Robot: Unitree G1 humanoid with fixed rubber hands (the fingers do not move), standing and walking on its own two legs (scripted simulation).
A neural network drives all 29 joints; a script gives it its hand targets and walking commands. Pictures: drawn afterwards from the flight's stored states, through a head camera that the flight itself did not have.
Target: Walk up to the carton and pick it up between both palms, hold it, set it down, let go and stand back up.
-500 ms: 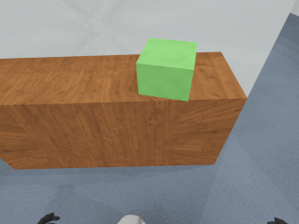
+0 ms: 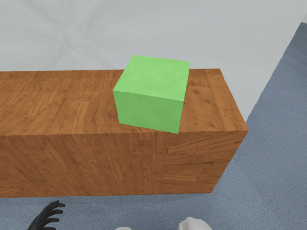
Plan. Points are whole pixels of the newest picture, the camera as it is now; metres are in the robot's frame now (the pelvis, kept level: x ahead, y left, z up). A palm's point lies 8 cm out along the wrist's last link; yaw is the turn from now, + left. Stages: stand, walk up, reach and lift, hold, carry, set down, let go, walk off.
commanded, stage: walk up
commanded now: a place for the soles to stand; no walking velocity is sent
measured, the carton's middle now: (154, 92) +0.60 +0.00 +0.00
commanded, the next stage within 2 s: none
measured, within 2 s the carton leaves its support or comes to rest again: neither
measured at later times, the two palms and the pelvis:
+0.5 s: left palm (33, 224) +0.17 +0.31 -0.05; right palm (260, 181) +0.26 -0.29 -0.04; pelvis +0.09 +0.00 +0.04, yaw +2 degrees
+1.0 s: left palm (43, 201) +0.22 +0.31 -0.04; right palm (273, 210) +0.18 -0.29 -0.05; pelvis +0.11 +0.01 +0.06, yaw -1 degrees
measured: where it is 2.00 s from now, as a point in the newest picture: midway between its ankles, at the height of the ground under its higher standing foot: outside the picture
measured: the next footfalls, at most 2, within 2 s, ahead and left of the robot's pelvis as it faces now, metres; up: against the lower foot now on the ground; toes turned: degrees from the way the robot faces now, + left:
left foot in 0.22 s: +0.19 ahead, +0.14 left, +0.00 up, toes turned -6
